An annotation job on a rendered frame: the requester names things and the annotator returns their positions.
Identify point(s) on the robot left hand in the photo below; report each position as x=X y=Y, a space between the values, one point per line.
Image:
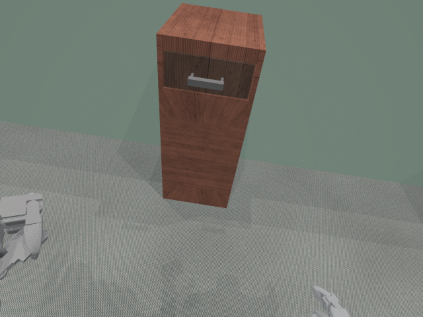
x=21 y=214

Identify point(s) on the robot right hand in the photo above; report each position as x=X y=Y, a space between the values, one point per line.
x=330 y=303

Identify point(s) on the handle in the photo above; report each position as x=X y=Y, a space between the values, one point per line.
x=205 y=83

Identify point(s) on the cabinet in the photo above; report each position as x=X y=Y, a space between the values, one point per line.
x=202 y=134

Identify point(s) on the drawer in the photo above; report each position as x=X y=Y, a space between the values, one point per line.
x=237 y=74

